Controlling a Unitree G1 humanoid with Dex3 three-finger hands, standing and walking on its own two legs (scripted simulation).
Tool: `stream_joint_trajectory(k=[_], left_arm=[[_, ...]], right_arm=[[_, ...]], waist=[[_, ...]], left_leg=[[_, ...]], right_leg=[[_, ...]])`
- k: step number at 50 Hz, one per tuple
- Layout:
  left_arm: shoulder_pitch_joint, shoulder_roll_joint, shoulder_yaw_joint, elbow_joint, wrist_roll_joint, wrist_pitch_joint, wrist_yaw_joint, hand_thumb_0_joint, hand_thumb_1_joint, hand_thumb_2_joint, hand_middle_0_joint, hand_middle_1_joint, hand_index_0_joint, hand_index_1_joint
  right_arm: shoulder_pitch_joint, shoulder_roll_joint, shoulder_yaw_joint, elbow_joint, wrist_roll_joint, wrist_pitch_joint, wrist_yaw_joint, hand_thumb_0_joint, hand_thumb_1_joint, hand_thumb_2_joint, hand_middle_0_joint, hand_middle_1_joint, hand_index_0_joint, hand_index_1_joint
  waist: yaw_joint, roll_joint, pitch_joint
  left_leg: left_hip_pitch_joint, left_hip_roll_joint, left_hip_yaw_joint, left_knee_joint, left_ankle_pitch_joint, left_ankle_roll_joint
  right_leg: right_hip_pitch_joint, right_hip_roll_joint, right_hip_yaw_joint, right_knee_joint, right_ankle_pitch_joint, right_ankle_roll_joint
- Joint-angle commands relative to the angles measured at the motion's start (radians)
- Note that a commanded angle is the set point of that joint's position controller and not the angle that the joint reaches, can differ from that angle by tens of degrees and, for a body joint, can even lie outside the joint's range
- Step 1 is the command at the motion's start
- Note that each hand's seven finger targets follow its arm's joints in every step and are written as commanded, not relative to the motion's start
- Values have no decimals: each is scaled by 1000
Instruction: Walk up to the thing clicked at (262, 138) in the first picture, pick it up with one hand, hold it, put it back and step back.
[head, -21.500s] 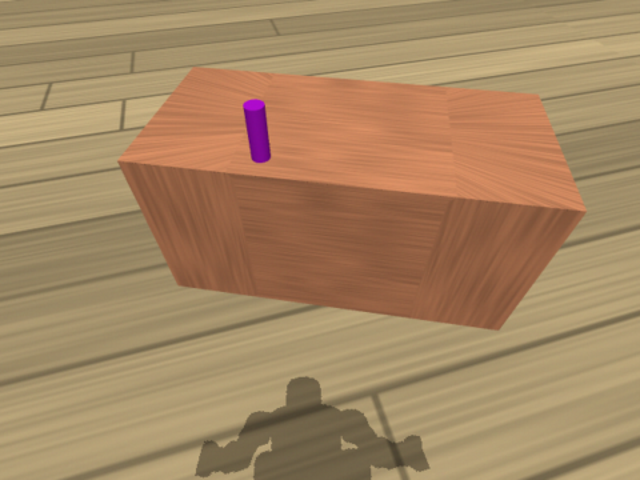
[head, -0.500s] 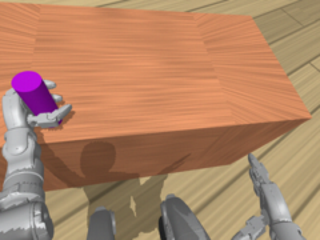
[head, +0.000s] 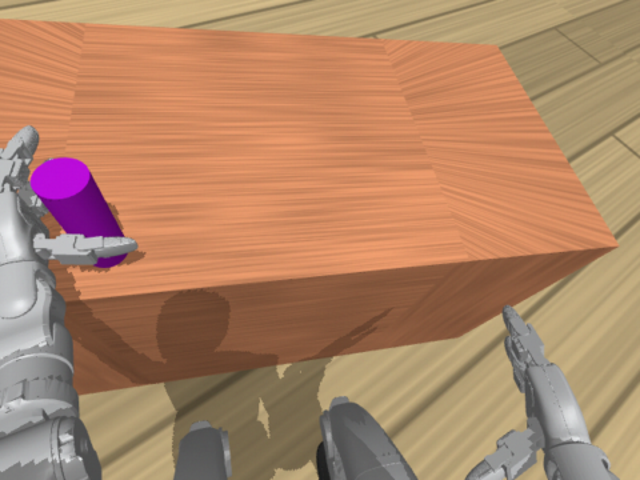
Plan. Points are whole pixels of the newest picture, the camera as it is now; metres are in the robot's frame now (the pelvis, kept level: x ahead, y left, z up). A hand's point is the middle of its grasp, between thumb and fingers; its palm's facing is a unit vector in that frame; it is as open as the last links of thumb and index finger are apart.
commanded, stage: withdraw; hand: left
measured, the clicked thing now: (87, 219) +0.45 +0.21 +0.02
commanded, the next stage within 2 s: rise in 0.14 s
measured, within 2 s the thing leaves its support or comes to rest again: neither
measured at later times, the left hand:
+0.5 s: hand out of the picture +0.44 +0.34 +0.12, palm faces +0.35 -0.90 -0.26, open 17.3 cm
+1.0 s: hand out of the picture +0.26 +0.28 +0.09, palm faces +0.31 -0.88 -0.36, open 16.8 cm
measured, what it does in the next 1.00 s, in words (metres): rises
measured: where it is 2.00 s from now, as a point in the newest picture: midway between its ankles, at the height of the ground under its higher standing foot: outside the picture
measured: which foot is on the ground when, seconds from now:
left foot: down 0.00-1.00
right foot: down 0.00-1.00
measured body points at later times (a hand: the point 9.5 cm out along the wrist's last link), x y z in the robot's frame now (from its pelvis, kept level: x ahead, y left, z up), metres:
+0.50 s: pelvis +0.01 +0.01 +0.05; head +0.09 +0.03 +0.50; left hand +0.42 +0.39 +0.13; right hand +0.15 -0.26 +0.03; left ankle +0.03 +0.13 -0.63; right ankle +0.03 -0.16 -0.63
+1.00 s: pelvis +0.05 +0.00 +0.07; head +0.06 +0.00 +0.52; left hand +0.24 +0.32 +0.12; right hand +0.21 -0.26 +0.05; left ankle +0.03 +0.13 -0.63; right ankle +0.03 -0.16 -0.63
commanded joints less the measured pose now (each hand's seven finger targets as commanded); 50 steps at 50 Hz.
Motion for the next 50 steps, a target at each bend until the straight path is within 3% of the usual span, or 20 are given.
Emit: stream_joint_trajectory(k=[1,5,9,10,11,13,14,16,19,21,23,28,31,33,36,39,41,43,48,50], left_arm=[[-428,378,89,-300,-9,-42,-3,0,-359,103,-62,-59,-67,-54],[-443,328,16,-163,-7,42,-60,0,-395,60,-68,-45,-77,-35],[-492,372,21,-95,-33,110,-121,0,-432,27,-52,-39,-76,-16],[-527,369,17,-122,-45,116,-134,0,-450,19,-52,-38,-79,-13],[-463,367,26,-24,-54,137,-150,0,-446,19,-50,-46,-81,-17],[-477,359,7,-25,-54,151,-174,0,-534,54,-45,-49,-49,-49],[-380,564,48,-4,77,202,-114,0,-565,32,-54,-41,-58,-40],[-504,501,9,-78,61,239,-53,0,-576,38,-61,-57,-66,-55],[-454,564,40,-33,90,279,2,0,-567,48,-57,-63,-60,-63],[-425,652,81,-56,116,295,38,0,-559,59,-57,-80,-62,-79],[-394,708,118,-40,130,299,72,0,-399,90,-46,-41,-40,-46],[-278,535,18,-31,131,328,107,0,-288,88,-34,-24,-30,-28],[-179,505,3,-116,127,360,115,0,-328,82,-39,-25,-33,-31],[-120,416,-54,-209,114,375,110,0,-342,84,-43,-26,-36,-33],[27,374,-60,-392,94,399,117,0,-319,86,-42,-26,-36,-32],[309,328,-44,-622,66,431,134,0,-361,68,-39,-22,-34,-27],[394,270,-68,-833,51,440,147,0,-372,60,-38,-23,-35,-26],[595,266,-25,-905,42,451,169,0,-382,62,-37,-28,-33,-31],[800,176,-38,-1114,30,481,183,0,-371,59,-28,-27,-27,-29],[871,111,-93,-1206,25,483,178,0,-365,58,-27,-25,-25,-26]], right_arm=[[69,-137,-94,-124,7,-28,-27,0,536,-52,53,51,52,51],[26,-137,-81,-47,11,-27,-35,0,538,-51,53,51,52,51],[-25,-125,-37,4,23,-32,-49,0,569,-43,53,51,52,51],[-14,-102,-22,30,25,-38,-47,0,572,-41,53,51,52,51],[-7,-146,-63,47,28,-43,-55,0,574,-41,53,51,52,51],[-12,-136,-39,51,30,-56,-54,0,605,-42,50,53,50,53],[36,-212,-121,1,35,-30,-64,0,585,-46,51,53,51,53],[1,-158,-62,33,51,-7,-57,0,562,-52,51,54,52,54],[-53,-157,-79,86,64,11,-59,0,549,-55,51,54,51,54],[-76,-177,-87,33,67,24,-57,0,533,-59,51,54,51,54],[-109,-191,-94,-12,74,34,-62,0,437,-89,51,54,52,54],[-25,-104,0,67,78,37,-50,0,430,-89,52,54,52,54],[7,-139,-46,106,81,25,-38,0,440,-86,52,54,52,54],[22,-117,-32,99,85,16,-27,0,428,-89,52,54,52,54],[40,-134,-58,139,94,9,-25,0,417,-91,53,54,52,54],[18,-194,-138,149,110,3,-38,0,454,-79,53,53,52,53],[-38,-153,-95,59,120,-6,-45,0,464,-74,54,53,53,53],[-8,-168,-140,97,124,3,-62,0,475,-71,54,53,53,53],[-7,-105,-102,81,120,21,-70,0,487,-64,55,52,53,52],[7,-65,-62,66,116,19,-69,0,486,-64,55,52,53,52]], waist=[[56,275,-512],[37,264,-388],[66,228,-328],[66,222,-322],[54,190,-308],[42,138,-298],[89,163,-366],[80,164,-348],[119,119,-314],[140,105,-386],[159,106,-391],[158,190,-301],[167,240,-305],[162,279,-320],[180,281,-295],[200,211,-256],[211,162,-227],[210,111,-150],[223,106,-118],[221,116,-108]], left_leg=[[412,-40,37,-200,422,16],[411,-26,31,-254,351,11],[391,-29,36,-321,210,18],[398,-27,36,-331,192,17],[409,-25,37,-336,186,23],[393,-28,41,-341,181,32],[490,-38,52,-386,228,23],[507,-38,54,-408,234,18],[498,-32,40,-441,254,22],[516,-39,53,-444,309,26],[519,-44,62,-458,326,26],[626,-38,71,-491,442,11],[686,-27,65,-504,513,-5],[741,-18,63,-507,577,-16],[777,-9,55,-510,676,-22],[764,-12,51,-527,641,-15],[730,-24,57,-542,564,-10],[691,-36,71,-549,508,-3],[662,-50,91,-530,491,5],[648,-56,103,-515,477,9]], right_leg=[[294,29,-22,-157,385,-62],[229,34,-35,-198,292,-68],[261,35,-35,-263,196,-66],[243,38,-42,-269,179,-67],[249,41,-42,-282,177,-64],[271,42,-42,-302,190,-60],[350,36,-44,-345,223,-54],[362,41,-42,-359,227,-53],[390,47,-52,-375,224,-56],[491,39,-40,-388,275,-56],[550,33,-29,-402,292,-56],[506,36,-34,-432,357,-63],[488,38,-48,-437,377,-67],[486,39,-60,-440,394,-68],[489,38,-73,-442,409,-66],[534,37,-82,-444,419,-63],[589,33,-83,-449,411,-62],[606,29,-79,-461,415,-54],[614,14,-66,-461,457,-43],[610,6,-56,-458,478,-39]])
